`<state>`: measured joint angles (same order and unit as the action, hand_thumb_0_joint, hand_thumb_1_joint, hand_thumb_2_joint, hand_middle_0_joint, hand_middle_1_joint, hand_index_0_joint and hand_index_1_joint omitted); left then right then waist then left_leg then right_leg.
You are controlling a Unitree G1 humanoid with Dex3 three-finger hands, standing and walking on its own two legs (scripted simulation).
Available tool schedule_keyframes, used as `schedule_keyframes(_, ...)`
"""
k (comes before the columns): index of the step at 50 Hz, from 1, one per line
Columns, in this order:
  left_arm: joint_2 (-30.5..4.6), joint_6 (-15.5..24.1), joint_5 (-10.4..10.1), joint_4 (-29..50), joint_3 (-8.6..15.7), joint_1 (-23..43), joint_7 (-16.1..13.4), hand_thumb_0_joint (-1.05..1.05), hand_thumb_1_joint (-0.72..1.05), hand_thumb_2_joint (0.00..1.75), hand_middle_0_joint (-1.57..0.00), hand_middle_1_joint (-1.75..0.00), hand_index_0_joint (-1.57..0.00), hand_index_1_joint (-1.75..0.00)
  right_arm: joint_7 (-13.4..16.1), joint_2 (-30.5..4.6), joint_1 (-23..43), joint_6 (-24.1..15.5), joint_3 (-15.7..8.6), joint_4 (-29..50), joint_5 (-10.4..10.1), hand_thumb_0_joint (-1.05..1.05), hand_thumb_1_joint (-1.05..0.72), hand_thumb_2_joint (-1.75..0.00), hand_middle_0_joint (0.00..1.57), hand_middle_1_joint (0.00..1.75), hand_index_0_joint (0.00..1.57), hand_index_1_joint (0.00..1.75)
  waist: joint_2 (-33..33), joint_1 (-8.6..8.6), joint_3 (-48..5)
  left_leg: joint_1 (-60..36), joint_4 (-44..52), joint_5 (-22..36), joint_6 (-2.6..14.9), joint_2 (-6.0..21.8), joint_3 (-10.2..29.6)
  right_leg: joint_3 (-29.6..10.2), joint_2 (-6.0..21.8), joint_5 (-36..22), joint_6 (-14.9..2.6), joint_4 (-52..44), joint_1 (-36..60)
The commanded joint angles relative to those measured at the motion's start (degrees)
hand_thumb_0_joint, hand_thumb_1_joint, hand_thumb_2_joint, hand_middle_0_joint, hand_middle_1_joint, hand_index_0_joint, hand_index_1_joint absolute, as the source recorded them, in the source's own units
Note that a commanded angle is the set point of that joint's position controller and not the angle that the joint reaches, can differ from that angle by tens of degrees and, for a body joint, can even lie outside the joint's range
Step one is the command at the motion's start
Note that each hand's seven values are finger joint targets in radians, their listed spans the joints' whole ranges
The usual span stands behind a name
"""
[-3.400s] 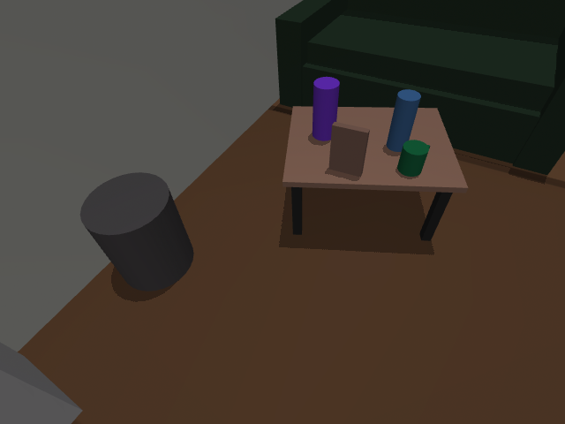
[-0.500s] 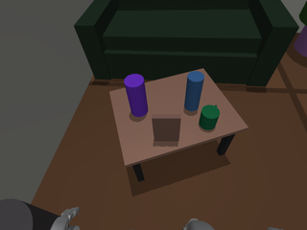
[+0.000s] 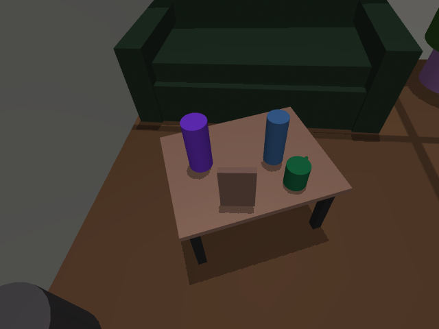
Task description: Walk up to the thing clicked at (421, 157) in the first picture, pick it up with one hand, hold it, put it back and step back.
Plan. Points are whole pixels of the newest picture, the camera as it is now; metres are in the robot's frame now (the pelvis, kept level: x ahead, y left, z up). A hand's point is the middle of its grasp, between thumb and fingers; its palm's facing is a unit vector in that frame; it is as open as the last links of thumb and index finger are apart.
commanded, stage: walk up
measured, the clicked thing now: (298, 171) +0.71 -0.24 -0.35
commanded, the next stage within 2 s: stand in 1.06 s
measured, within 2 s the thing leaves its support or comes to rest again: neither
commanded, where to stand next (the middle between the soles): +0.06 +0.00 m, yaw +0 degrees
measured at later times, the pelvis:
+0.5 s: pelvis +0.01 +0.02 +0.02, yaw +1 degrees
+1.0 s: pelvis +0.02 +0.01 +0.02, yaw +2 degrees
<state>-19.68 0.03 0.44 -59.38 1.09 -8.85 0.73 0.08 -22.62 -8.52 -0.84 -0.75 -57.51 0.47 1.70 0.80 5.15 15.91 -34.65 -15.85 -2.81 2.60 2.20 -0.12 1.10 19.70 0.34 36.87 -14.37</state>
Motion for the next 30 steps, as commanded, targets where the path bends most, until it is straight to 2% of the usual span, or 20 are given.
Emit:
schedule_keyframes(1,-15.2,2.2,0.2,3.6,3.3,6.5,-0.9,0.00,0.90,0.90,-0.20,-0.30,-0.20,-0.30,0.0,-10.8,2.6,-0.9,-2.2,2.1,-0.1,0.00,-0.90,-0.90,0.20,0.30,0.20,0.30,-6.7,-1.62,-4.3,-3.8,6.3,1.5,4.59,1.2,1.2,-10.4,7.4,0.4,-3.89,-15.9,-2.4)
schedule_keyframes(3,-14.9,2.2,0.0,3.1,3.2,7.2,-0.9,0.00,0.90,0.90,-0.20,-0.30,-0.20,-0.30,-0.2,-10.9,1.6,-0.8,-2.0,0.6,0.2,0.00,-0.90,-0.90,0.20,0.30,0.20,0.30,-5.2,-1.78,-3.0,-5.0,8.0,0.5,4.41,1.3,1.9,-9.8,7.3,3.5,-3.77,-17.1,-4.4)
schedule_keyframes(5,-13.8,2.1,-0.1,2.3,2.9,7.3,-0.8,0.00,0.90,0.90,-0.20,-0.30,-0.20,-0.30,-0.4,-11.0,2.8,-1.1,-1.9,-0.3,0.0,0.00,-0.90,-0.90,0.20,0.30,0.20,0.30,-4.4,-1.10,-3.1,-5.3,10.0,2.0,4.71,2.4,3.2,-8.0,5.9,3.0,-3.09,-18.0,-3.0)
schedule_keyframes(10,-13.1,2.0,-0.2,0.8,2.9,7.9,-0.7,0.00,0.90,0.90,-0.20,-0.30,-0.20,-0.30,-0.3,-10.5,3.9,-1.5,-1.5,-1.7,0.1,0.00,-0.90,-0.90,0.20,0.30,0.20,0.30,-3.6,-0.47,-3.7,-4.3,13.4,4.7,4.29,3.4,3.9,-6.1,5.0,-0.7,-2.34,-18.8,1.6)
schedule_keyframes(18,-12.2,1.8,-0.2,-0.6,2.5,8.1,-0.6,0.00,0.90,0.90,-0.20,-0.30,-0.20,-0.30,0.0,-10.3,5.0,-1.7,-1.6,-2.7,0.1,0.00,-0.90,-0.90,0.20,0.30,0.20,0.30,0.0,-0.14,-7.4,-5.0,15.7,9.0,4.11,4.2,4.1,-3.8,5.0,-9.9,-1.58,-18.0,8.1)
schedule_keyframes(20,-12.3,1.7,-0.2,-1.0,2.5,8.4,-0.7,0.00,0.90,0.90,-0.20,-0.30,-0.20,-0.30,0.1,-10.2,4.9,-1.7,-1.8,-3.1,0.1,0.00,-0.90,-0.90,0.20,0.30,0.20,0.30,-0.3,-0.38,-8.5,-5.8,15.2,11.9,4.06,4.4,3.7,-3.5,5.1,-12.1,-1.79,-17.7,9.1)
schedule_keyframes(23,-12.2,1.6,-0.2,-1.4,2.2,8.6,-0.7,0.00,0.90,0.90,-0.20,-0.30,-0.20,-0.30,0.2,-10.0,4.9,-1.6,-1.8,-3.3,0.0,0.00,-0.90,-0.90,0.20,0.30,0.20,0.30,0.2,-0.55,-8.6,-5.8,15.7,12.9,4.00,4.6,3.8,-3.0,5.2,-13.2,-1.46,-17.9,9.8)
schedule_keyframes(30,-12.2,1.4,0.0,-2.7,2.0,8.4,-0.8,0.00,0.90,0.90,-0.20,-0.30,-0.20,-0.30,0.1,-10.3,5.9,-1.3,-2.0,-3.6,0.0,0.00,-0.90,-0.90,0.20,0.30,0.20,0.30,0.4,-0.71,-6.9,-5.9,17.1,10.4,4.09,4.6,4.2,-2.5,5.2,-12.5,-0.89,-19.0,9.2)
